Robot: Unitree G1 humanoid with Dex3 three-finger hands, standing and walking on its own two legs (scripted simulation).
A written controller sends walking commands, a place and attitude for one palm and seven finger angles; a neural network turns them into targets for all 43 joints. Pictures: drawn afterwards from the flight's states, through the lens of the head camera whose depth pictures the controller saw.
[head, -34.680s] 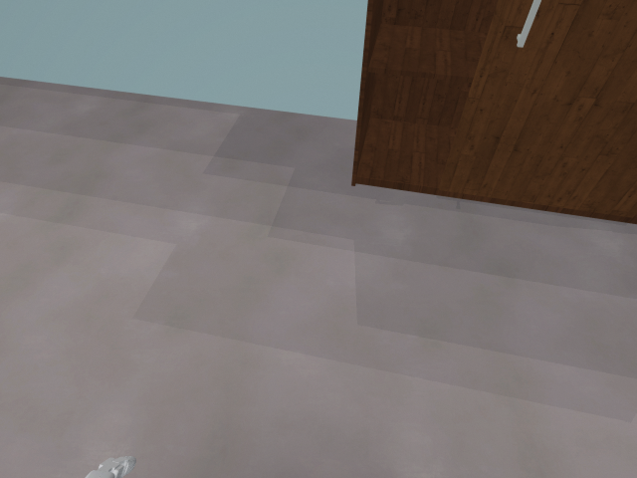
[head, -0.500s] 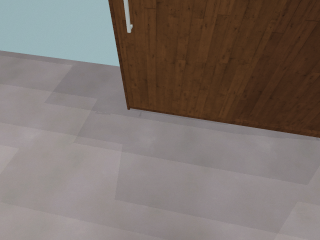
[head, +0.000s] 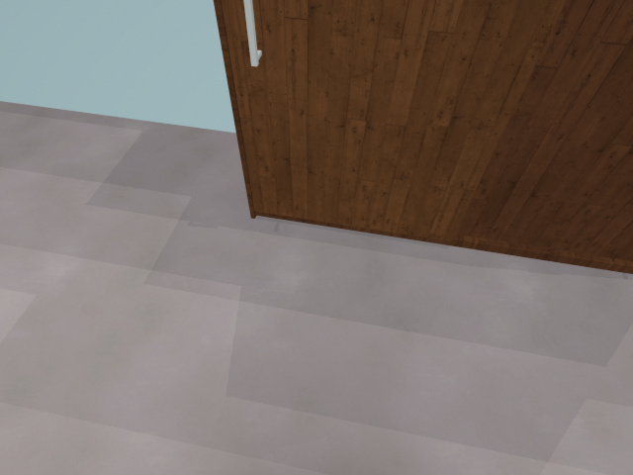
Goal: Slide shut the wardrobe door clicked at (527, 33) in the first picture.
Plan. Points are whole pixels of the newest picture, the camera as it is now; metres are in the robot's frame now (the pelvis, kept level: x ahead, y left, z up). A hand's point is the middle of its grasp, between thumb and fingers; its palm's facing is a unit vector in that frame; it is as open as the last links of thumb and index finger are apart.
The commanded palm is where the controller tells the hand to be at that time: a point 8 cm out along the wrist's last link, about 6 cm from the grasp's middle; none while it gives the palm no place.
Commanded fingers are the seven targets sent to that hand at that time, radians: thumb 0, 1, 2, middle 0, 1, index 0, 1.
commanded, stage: look to check the result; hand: right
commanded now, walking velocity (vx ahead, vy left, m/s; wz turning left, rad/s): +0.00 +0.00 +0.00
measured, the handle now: out of the picture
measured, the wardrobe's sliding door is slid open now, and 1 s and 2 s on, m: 0.00 0.00 0.00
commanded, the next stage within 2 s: stand and wait in 0.78 s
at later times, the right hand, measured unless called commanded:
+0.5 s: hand out of the picture +0.07 -0.23 -0.16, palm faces -0.04 +0.95 -0.31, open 7.4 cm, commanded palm none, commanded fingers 0.00 -0.90 -0.90 0.20 0.30 0.20 0.30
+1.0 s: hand out of the picture +0.08 -0.23 -0.16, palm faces -0.05 +0.94 -0.34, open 7.4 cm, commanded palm none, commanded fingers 0.00 -0.90 -0.90 0.20 0.30 0.20 0.30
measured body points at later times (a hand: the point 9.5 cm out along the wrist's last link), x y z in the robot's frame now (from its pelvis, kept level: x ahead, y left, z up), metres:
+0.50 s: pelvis +0.00 +0.00 +0.00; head +0.03 +0.01 +0.45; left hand +0.06 +0.29 -0.14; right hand +0.07 -0.28 -0.14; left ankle -0.04 +0.13 -0.75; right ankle -0.01 -0.09 -0.75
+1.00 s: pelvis +0.00 +0.01 +0.00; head +0.03 +0.02 +0.45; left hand +0.08 +0.31 -0.14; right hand +0.09 -0.28 -0.13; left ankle -0.04 +0.13 -0.75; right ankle -0.01 -0.09 -0.75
